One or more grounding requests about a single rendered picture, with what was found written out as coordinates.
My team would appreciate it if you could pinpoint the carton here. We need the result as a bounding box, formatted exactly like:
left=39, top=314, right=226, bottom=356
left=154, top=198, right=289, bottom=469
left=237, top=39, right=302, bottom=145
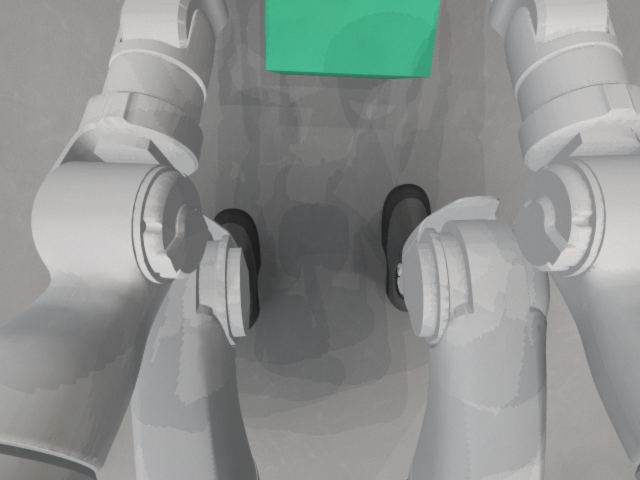
left=265, top=0, right=441, bottom=79

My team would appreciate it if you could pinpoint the robot right upper arm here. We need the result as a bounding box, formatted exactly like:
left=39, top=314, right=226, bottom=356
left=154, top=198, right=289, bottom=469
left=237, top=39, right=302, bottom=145
left=514, top=154, right=640, bottom=480

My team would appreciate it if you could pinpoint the robot left forearm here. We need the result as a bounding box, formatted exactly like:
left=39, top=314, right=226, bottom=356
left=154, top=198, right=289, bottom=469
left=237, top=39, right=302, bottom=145
left=31, top=0, right=229, bottom=251

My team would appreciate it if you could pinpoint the robot left upper arm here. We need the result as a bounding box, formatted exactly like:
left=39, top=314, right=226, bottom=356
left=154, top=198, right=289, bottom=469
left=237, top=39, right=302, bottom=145
left=0, top=161, right=208, bottom=480

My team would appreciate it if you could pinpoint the right robot thigh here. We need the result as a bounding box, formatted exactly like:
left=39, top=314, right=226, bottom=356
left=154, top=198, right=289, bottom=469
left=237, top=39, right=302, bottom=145
left=406, top=219, right=547, bottom=480

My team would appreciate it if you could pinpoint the robot left foot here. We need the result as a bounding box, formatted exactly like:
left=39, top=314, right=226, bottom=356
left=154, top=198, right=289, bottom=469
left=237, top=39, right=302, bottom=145
left=214, top=208, right=261, bottom=329

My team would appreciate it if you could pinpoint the robot right forearm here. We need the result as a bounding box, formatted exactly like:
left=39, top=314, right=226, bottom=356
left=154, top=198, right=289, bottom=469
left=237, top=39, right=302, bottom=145
left=488, top=0, right=640, bottom=172

